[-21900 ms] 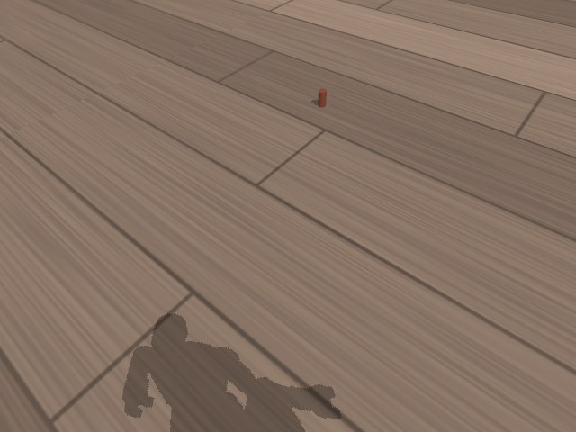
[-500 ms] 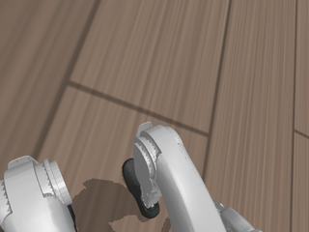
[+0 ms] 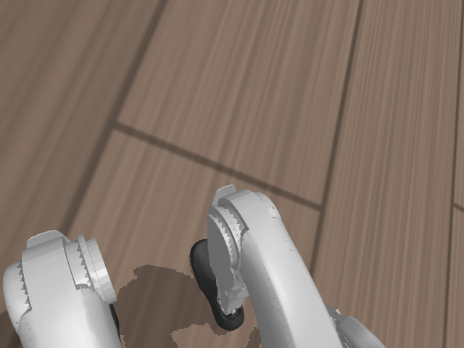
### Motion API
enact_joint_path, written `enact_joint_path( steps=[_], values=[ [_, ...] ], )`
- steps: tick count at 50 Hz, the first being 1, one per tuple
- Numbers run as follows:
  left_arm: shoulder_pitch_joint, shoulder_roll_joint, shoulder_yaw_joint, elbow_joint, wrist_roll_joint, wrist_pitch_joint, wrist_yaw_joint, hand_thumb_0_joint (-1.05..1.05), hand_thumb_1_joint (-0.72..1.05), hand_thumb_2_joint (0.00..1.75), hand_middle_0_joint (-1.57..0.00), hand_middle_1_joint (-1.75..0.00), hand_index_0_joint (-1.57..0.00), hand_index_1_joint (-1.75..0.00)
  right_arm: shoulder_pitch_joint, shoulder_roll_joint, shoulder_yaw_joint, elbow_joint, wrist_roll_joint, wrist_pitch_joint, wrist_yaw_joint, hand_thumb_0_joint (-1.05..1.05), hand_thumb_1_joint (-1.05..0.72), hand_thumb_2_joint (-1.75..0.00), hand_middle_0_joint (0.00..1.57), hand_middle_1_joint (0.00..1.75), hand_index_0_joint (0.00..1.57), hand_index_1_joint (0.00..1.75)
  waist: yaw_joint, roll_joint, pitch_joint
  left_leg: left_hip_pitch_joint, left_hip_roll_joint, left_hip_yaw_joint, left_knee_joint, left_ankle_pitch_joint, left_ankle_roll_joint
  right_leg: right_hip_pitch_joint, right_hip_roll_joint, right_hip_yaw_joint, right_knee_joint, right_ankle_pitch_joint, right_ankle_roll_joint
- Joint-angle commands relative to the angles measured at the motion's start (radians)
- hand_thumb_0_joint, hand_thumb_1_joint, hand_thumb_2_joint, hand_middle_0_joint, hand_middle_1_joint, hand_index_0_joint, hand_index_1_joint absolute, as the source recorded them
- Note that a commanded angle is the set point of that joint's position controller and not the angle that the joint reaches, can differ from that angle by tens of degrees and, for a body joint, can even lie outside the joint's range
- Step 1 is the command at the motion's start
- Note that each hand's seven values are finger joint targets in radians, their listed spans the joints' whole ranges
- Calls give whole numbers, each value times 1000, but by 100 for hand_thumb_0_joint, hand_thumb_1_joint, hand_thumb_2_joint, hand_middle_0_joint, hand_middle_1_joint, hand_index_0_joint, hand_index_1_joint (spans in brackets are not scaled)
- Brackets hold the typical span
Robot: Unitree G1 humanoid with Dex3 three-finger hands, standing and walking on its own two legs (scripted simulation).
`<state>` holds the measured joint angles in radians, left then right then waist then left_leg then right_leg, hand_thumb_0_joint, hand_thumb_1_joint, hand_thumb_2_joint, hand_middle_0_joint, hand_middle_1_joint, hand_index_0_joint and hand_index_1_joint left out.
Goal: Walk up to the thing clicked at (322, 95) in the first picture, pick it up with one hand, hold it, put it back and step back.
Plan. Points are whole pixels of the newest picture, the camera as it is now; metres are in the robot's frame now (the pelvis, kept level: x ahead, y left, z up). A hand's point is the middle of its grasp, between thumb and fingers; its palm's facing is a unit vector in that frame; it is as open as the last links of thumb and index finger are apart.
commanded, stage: settle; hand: left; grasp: from above
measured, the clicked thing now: out of the picture +0.46 +0.34 -0.25
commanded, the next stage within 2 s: lift in 0.56 s
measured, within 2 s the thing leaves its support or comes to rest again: neither
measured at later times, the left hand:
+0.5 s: hand out of the picture +0.43 +0.35 -0.14, palm faces -0.45 -0.13 -0.88, open 8.0 cm
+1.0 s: hand out of the picture +0.40 +0.35 -0.05, palm faces -0.47 -0.14 -0.87, open 7.8 cm
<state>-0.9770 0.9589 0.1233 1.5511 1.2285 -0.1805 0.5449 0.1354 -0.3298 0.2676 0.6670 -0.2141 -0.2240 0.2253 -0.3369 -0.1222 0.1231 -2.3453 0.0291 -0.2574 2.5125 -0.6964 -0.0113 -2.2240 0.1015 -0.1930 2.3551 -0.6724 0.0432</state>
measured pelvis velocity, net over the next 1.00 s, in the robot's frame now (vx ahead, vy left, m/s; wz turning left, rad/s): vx -0.01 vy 0.00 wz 0.14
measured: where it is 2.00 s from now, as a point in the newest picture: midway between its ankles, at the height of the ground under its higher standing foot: (169, 325)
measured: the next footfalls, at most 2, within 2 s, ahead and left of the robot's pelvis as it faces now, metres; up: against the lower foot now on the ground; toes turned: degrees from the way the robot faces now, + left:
none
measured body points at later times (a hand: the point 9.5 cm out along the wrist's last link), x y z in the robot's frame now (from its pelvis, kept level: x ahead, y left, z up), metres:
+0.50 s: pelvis +0.00 -0.01 +0.03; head +0.23 +0.09 +0.40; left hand +0.45 +0.35 -0.08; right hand +0.11 -0.26 -0.07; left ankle +0.07 +0.13 -0.28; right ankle +0.11 -0.11 -0.28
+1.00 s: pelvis -0.01 +0.00 +0.08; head +0.20 +0.08 +0.47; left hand +0.42 +0.36 +0.00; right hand +0.09 -0.26 -0.03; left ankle +0.07 +0.13 -0.28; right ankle +0.11 -0.11 -0.28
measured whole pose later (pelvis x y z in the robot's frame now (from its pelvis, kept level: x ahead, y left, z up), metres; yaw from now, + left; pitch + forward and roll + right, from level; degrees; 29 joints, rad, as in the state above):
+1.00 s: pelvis -0.01 +0.00 +0.08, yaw +8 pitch +35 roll -8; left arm -0.82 0.69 0.01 1.11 1.09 -0.08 0.12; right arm 0.22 -0.27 0.05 0.66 -0.05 0.03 0.09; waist -0.19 0.03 -0.12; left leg -2.19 0.02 -0.11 2.21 -0.64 0.01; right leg -2.10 0.05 -0.07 2.15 -0.67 0.03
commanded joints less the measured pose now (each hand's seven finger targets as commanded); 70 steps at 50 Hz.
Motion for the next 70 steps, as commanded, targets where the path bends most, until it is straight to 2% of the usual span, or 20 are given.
enact_joint_path(
  steps=[1,7,11,14,18,26,33,34,35,38,42,47,51,54,55,58,59,61,65,70],
  values=[
    [-291,277,43,-287,-38,31,27,0,74,63,-105,-69,-109,-65,156,-297,-133,4,25,16,-2,0,-91,-90,20,30,20,30,38,677,-813,625,29,115,-279,272,3,323,17,-63,-191,302,-81],
    [-244,185,13,-352,-52,79,-46,0,79,64,-107,-71,-112,-66,179,-267,-177,15,54,61,1,0,-91,-90,20,30,20,30,65,627,-843,596,15,138,-300,274,16,317,12,-39,-214,304,-82],
    [-244,73,-50,-338,-86,92,-119,0,79,64,-106,-75,-111,-70,205,-247,-196,18,71,83,-3,0,-91,-90,20,30,20,30,36,516,-789,543,7,144,-315,247,31,323,10,-25,-255,286,-77],
    [-256,83,-45,-364,-108,87,-168,0,75,66,-104,-75,-109,-71,216,-251,-209,11,81,103,-15,0,-92,-90,20,30,20,30,54,449,-798,502,0,154,-324,212,36,352,2,-11,-283,246,-79],
    [-278,88,-58,-402,-104,70,-232,0,75,72,-105,-80,-110,-76,222,-232,-217,1,89,129,-35,0,-92,-91,20,30,20,30,55,427,-826,515,-5,163,-334,202,39,399,1,13,-298,231,-75],
    [-323,159,3,-478,-74,33,-249,0,70,71,-102,-75,-105,-72,213,-219,-222,-18,100,178,-84,0,-91,-90,20,30,20,30,98,443,-872,559,-16,184,-360,199,33,396,-8,36,-320,202,-86],
    [-344,125,-22,-499,-52,43,-249,0,70,72,-107,-75,-110,-72,224,-213,-244,-17,114,201,-109,0,-94,-92,20,30,20,30,100,514,-913,661,-17,177,-429,191,26,337,-17,25,-318,202,-94],
    [-326,110,-28,-487,-56,50,-253,0,62,72,-99,-67,-102,-64,230,-211,-248,-16,115,203,-111,0,-90,-90,20,30,20,30,98,499,-908,669,-15,178,-431,197,28,343,-18,27,-328,209,-90],
    [-341,129,-13,-514,-60,53,-254,0,65,68,-102,-74,-105,-71,237,-212,-250,-13,120,207,-114,0,-94,-91,20,30,20,30,111,507,-923,663,-18,182,-443,198,29,349,-20,26,-331,210,-90],
    [-293,77,-37,-512,-95,74,-285,0,68,67,-101,-72,-104,-68,250,-196,-260,-14,127,214,-120,0,-93,-91,20,30,20,30,124,489,-944,676,-21,198,-466,200,36,389,-24,41,-365,211,-86],
    [-257,64,-44,-562,-139,101,-339,0,69,64,-101,-72,-105,-67,263,-189,-279,-17,145,226,-129,0,-92,-91,20,30,20,30,144,469,-963,694,-23,207,-510,214,40,436,-27,58,-401,221,-84],
    [-205,45,-51,-662,-151,94,-387,0,68,62,-101,-69,-105,-65,257,-172,-300,-39,165,246,-144,0,-92,-91,20,30,20,30,168,424,-972,717,-23,211,-561,190,47,472,-28,81,-456,199,-85],
    [-183,16,-50,-749,-186,85,-395,0,69,66,-101,-71,-105,-67,251,-159,-309,-54,180,247,-159,0,-92,-91,20,30,20,30,174,393,-977,760,-23,209,-613,167,51,503,-34,91,-513,182,-81],
    [-106,7,-44,-742,-184,88,-393,0,67,66,-100,-68,-104,-64,243,-161,-313,-60,190,247,-170,0,-91,-90,20,30,20,30,184,388,-935,798,-21,186,-684,135,47,505,-39,88,-537,161,-80],
    [-145,1,-51,-805,-196,85,-392,0,68,67,-101,-71,-104,-67,240,-157,-317,-68,192,246,-173,0,-91,-90,20,30,20,30,187,394,-962,829,-18,185,-700,128,47,522,-37,91,-554,159,-80],
    [-93,-42,-66,-846,-203,101,-397,0,69,67,-100,-74,-104,-69,231,-151,-324,-75,202,249,-181,0,-91,-90,20,30,20,30,194,420,-967,898,-14,173,-774,123,42,567,-42,92,-591,168,-75],
    [-81,-12,-45,-873,-207,108,-395,0,69,68,-100,-73,-104,-69,225,-157,-331,-81,205,249,-186,0,-91,-90,20,30,20,30,213,406,-1003,941,-13,167,-793,122,43,590,-40,93,-605,167,-75],
    [-30,-70,-73,-871,-222,125,-402,0,68,70,-101,-71,-104,-68,221,-146,-331,-81,208,251,-193,0,-91,-90,20,30,20,30,200,363,-970,967,-11,177,-818,133,46,631,-40,98,-660,171,-70],
    [26,-83,-74,-974,-237,152,-414,0,68,73,-101,-73,-104,-70,203,-130,-339,-89,217,253,-211,0,-91,-90,20,30,20,30,218,369,-990,1073,-12,181,-898,185,44,729,-43,110,-740,204,-67],
    [113,-119,-84,-1015,-238,178,-412,0,66,71,-99,-74,-102,-71,172,-114,-341,-81,228,254,-235,0,-91,-90,20,30,20,30,223,361,-908,1183,-10,182,-1021,186,39,819,-44,121,-851,198,-65]
  ],
)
